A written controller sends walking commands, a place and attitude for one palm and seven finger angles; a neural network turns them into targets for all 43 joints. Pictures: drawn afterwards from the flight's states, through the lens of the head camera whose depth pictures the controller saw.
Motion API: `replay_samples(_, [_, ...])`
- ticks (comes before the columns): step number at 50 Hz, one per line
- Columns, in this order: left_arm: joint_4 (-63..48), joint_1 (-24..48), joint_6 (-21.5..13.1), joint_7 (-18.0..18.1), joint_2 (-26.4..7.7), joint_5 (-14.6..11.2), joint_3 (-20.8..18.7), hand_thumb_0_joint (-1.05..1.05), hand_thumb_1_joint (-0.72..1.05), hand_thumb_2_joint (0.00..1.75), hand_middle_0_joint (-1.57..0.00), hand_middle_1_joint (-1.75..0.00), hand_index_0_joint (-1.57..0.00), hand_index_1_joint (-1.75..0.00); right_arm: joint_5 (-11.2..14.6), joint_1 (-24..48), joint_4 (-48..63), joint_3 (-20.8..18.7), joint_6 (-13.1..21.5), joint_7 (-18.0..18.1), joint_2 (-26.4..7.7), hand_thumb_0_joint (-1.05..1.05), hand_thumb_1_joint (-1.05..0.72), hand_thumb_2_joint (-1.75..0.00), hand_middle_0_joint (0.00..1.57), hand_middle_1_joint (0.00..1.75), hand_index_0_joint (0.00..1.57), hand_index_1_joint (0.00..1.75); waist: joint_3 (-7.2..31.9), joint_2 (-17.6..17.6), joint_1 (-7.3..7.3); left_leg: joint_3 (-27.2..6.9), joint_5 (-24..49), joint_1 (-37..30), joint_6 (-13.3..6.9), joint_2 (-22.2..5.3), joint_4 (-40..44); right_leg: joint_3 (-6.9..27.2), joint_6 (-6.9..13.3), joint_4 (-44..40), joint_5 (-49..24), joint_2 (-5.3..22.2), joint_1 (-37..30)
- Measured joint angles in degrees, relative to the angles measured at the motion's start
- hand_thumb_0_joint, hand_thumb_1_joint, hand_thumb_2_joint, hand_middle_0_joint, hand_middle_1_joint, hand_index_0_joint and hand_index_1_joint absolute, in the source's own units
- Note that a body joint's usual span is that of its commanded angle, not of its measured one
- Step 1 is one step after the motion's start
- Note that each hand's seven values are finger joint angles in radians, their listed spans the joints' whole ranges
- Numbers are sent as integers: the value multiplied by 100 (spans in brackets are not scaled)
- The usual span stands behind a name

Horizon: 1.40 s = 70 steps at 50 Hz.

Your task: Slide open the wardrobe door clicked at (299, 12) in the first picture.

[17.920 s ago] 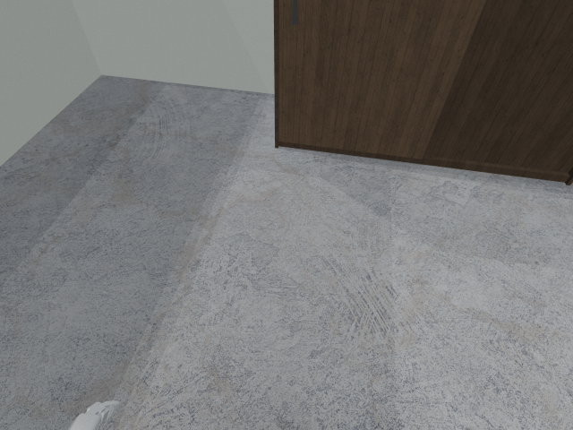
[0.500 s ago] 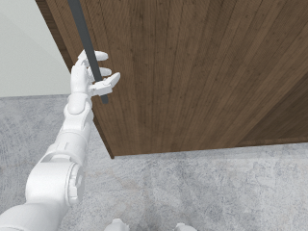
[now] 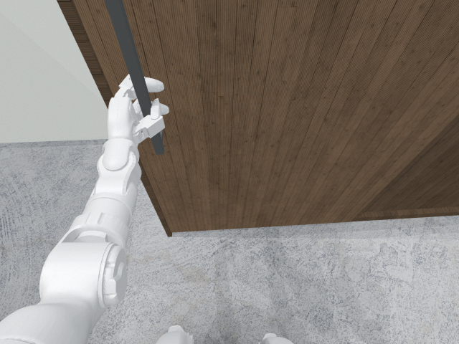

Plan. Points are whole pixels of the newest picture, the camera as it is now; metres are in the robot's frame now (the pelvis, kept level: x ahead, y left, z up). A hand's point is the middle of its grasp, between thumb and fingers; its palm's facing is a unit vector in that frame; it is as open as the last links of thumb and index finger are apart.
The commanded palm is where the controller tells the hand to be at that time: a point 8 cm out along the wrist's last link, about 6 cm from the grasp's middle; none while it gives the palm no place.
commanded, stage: grip the handle and tug to test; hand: left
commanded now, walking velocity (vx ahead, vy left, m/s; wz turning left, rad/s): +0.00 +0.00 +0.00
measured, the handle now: (143, 85) +0.54 +0.13 +0.13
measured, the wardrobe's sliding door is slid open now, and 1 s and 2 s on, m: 0.00 0.01 0.08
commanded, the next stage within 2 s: tug the door sideways, standing still in 0.40 s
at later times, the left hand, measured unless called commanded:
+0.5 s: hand (159, 120) +0.48 +0.10 +0.10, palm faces +0.01 -1.00 +0.00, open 5.4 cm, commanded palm +0.43 +0.15 +0.10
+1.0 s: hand (164, 118) +0.49 +0.10 +0.10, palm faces +0.05 -1.00 -0.01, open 5.2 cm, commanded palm +0.46 +0.10 +0.10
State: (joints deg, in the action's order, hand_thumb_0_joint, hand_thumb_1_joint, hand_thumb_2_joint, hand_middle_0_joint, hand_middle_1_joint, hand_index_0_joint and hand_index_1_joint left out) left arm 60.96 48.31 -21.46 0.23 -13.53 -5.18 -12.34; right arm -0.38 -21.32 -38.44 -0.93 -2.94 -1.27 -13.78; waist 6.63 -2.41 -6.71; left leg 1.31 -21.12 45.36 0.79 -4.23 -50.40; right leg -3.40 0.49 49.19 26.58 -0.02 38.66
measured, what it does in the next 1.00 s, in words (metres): stands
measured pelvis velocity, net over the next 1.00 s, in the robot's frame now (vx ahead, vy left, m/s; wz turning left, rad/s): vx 0.01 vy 0.00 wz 0.04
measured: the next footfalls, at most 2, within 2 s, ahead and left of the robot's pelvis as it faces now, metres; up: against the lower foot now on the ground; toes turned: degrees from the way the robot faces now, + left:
right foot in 1.98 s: +0.19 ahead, -0.24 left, +0.00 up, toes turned +2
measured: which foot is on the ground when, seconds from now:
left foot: down 0.00-1.00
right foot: down 0.00-1.00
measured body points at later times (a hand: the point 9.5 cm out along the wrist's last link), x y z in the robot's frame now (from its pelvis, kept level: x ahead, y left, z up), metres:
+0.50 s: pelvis +0.02 +0.00 +0.01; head +0.10 -0.01 +0.45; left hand +0.47 +0.16 +0.10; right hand +0.06 -0.26 -0.12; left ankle +0.03 +0.13 -0.69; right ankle -0.03 -0.12 -0.69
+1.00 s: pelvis +0.01 +0.00 +0.00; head +0.10 +0.00 +0.44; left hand +0.48 +0.15 +0.10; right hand +0.05 -0.25 -0.13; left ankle +0.03 +0.13 -0.69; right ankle -0.03 -0.12 -0.69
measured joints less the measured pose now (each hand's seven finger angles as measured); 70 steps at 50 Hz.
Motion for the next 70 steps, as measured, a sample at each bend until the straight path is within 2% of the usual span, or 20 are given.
replay_samples(13, [-429,-336,158,43,11,-100,27,1,80,83,-38,-140,-37,-140,28,-54,106,-18,-50,-45,1,0,-91,-90,20,30,20,30,49,-20,2,66,-24,-96,6,-25,67,71,3,-57,0,-23,-56])
replay_samples(28, [-1611,-1266,484,-1,241,-182,187,1,81,81,-35,-140,-34,-140,73,-18,285,-52,-55,-84,12,0,-91,-90,20,30,20,30,107,-21,132,146,-140,-555,8,-14,337,159,-17,-361,38,-25,-493])
replay_samples(35, [-1141,-762,435,59,345,-69,363,0,81,84,-39,-140,-39,-140,25,183,126,-64,23,-39,22,0,-91,-90,20,30,20,30,34,31,195,-38,-148,-420,21,71,237,35,-21,-303,113,15,-468])
replay_samples(42, [-795,-397,350,320,408,-121,517,1,80,86,-39,-140,-40,-140,-43,224,-12,-101,132,-89,43,0,-91,-90,20,30,20,30,36,-9,205,-148,-106,-174,17,130,107,8,-27,-169,130,28,-274])
replay_samples(53, [-449,12,291,722,433,-167,809,0,82,84,-36,-140,-35,-140,-106,-25,-183,-87,188,-196,127,0,-91,-90,20,30,20,30,-4,-41,122,-258,-66,101,17,144,-85,-79,-20,-4,121,23,-55])
replay_samples(63, [-351,227,252,1048,662,-66,1082,0,83,83,-37,-140,-33,-140,-169,-168,-295,-102,247,-259,130,0,-91,-90,20,30,20,30,-15,-67,77,-285,-57,250,-2,165,-170,-100,-33,75,121,39,75])
replay_samples(66, [-321,236,525,788,515,184,972,0,80,83,-38,-140,-35,-140,50,4,-306,5,78,48,127,0,-91,-90,20,30,20,30,-254,-28,29,-160,-10,-189,-5,140,67,22,-66,-127,40,28,-287])
replay_samples(70, [-4,297,1034,575,342,70,1112,1,77,81,-41,-140,-37,-140,200,77,-149,74,-4,403,81,0,-91,-90,20,30,20,30,-416,-101,51,46,90,-852,-58,114,483,210,-72,-430,-128,18,-803])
